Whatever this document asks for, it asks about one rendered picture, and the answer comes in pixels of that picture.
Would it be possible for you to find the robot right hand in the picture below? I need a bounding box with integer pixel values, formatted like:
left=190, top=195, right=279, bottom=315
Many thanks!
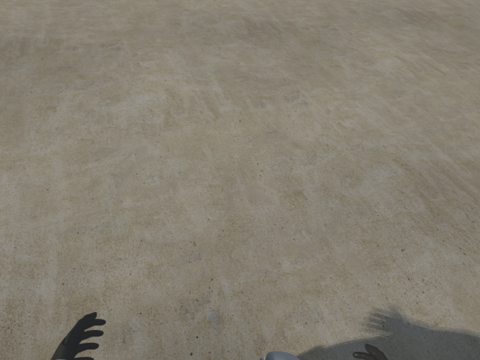
left=352, top=343, right=388, bottom=360

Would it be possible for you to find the robot left hand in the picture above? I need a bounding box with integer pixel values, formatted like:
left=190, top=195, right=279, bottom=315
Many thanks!
left=51, top=312, right=106, bottom=360

